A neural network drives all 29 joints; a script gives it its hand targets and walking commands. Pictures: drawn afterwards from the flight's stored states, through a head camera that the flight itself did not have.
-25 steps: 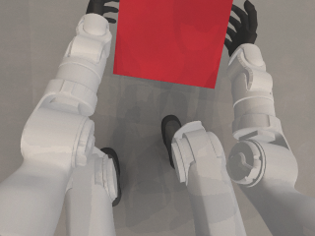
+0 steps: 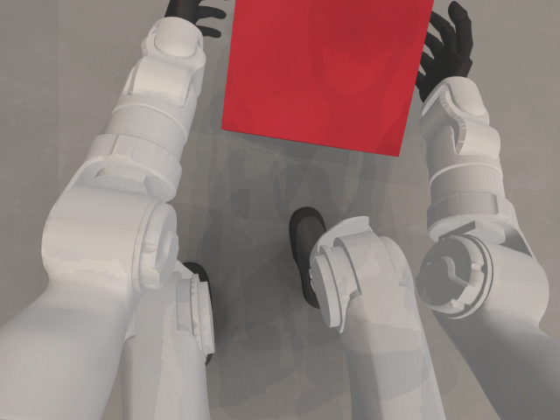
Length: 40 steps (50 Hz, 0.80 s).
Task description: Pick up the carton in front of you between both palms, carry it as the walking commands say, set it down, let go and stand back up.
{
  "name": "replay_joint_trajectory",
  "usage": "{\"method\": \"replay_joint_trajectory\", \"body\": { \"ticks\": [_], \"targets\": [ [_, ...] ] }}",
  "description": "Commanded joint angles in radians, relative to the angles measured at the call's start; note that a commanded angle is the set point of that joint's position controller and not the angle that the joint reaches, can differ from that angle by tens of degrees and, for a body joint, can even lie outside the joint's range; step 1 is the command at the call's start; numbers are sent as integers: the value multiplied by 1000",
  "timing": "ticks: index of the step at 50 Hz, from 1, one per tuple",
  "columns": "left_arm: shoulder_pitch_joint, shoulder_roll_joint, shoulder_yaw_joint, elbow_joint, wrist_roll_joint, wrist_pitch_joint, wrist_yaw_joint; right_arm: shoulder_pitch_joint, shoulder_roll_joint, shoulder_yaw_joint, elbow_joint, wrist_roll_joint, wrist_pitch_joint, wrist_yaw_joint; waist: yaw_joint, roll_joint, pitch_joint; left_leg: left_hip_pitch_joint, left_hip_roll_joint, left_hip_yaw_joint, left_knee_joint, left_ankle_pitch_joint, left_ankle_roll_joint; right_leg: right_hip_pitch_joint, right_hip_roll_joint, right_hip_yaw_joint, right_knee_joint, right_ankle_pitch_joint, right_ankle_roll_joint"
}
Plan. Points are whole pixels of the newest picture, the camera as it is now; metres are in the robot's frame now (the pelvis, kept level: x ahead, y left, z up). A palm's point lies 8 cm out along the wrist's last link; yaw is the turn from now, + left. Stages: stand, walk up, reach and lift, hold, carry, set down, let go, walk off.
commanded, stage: set down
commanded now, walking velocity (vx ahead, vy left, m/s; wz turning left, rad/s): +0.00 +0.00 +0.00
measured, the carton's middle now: (305, 70) +0.52 -0.13 -0.25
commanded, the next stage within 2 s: let go in 1.84 s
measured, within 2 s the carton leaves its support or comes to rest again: rests again in 0.16 s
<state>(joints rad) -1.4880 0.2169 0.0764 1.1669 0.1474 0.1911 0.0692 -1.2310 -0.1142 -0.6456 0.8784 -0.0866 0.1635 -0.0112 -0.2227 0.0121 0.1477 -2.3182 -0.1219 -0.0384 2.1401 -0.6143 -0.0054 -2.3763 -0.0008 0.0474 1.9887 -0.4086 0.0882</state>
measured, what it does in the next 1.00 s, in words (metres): stands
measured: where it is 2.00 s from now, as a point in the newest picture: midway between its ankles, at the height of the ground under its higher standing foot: (256, 302)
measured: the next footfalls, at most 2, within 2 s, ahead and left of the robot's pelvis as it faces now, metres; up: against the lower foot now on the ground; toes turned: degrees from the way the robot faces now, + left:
none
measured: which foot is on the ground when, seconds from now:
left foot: down 0.00-1.00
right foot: down 0.00-1.00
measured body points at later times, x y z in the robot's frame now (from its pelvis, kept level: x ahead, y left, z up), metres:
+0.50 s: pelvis +0.02 +0.00 +0.00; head +0.39 +0.02 +0.25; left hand +0.58 +0.01 -0.20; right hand +0.49 -0.29 -0.17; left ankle +0.09 +0.11 -0.35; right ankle +0.15 -0.14 -0.35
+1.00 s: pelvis -0.01 -0.01 +0.01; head +0.35 -0.02 +0.27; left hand +0.59 +0.05 -0.14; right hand +0.45 -0.30 -0.15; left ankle +0.08 +0.11 -0.35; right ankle +0.15 -0.14 -0.35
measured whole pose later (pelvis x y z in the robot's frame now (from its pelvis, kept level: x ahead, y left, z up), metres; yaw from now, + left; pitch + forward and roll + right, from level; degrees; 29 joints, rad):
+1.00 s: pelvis -0.01 -0.01 +0.01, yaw -1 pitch +40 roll -3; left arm -1.47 0.43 -0.14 1.04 -0.10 0.15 0.06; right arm -1.13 -0.17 -0.36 0.86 0.20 0.03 -0.14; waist -0.21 0.00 0.25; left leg -2.22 -0.09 -0.06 2.14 -0.62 -0.03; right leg -2.29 0.02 0.02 1.97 -0.38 0.06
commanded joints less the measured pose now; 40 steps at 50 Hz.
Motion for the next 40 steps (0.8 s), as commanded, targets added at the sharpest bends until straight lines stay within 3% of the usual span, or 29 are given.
{"method": "replay_joint_trajectory", "body": {
  "ticks": [1,13,21,25,30,32,37,40],
  "targets": [
    [-325,-603,-114,-82,-21,-56,-158,-382,655,273,44,30,26,190,27,198,-833,351,-21,40,-254,187,32,524,74,-121,-51,206,-19],
    [-201,-527,-69,-18,56,-56,-155,-330,571,233,97,26,5,189,81,175,-732,333,-2,28,-233,229,47,472,83,-108,-23,222,-16],
    [-153,-489,-66,-20,83,-64,-154,-258,529,195,142,16,-10,177,84,181,-716,331,14,20,-218,274,45,456,84,-109,-7,254,-9],
    [-168,-384,-78,-48,62,-79,-129,-174,441,147,177,15,-41,144,65,178,-748,346,29,17,-207,307,29,496,73,-123,3,303,6],
    [-125,149,-90,-90,-17,-124,-5,54,-75,66,258,90,-142,-7,29,186,-786,417,64,-4,-214,309,-8,527,37,-133,0,323,19],
    [-172,186,-141,-106,-90,-133,11,28,-147,107,231,158,-184,-51,-3,198,-803,412,74,-17,-207,316,-15,535,27,-129,-4,352,14],
    [-302,141,-252,-214,-245,-141,-10,-109,-227,213,115,272,-242,-82,-77,260,-879,479,92,-37,-172,327,-24,557,-6,-120,-21,398,-13],
    [-340,173,-272,-249,-280,-130,-15,-135,-237,260,58,319,-240,-87,-93,270,-974,546,91,-21,-164,287,-24,636,-14,-126,-36,405,-20]
  ]
}}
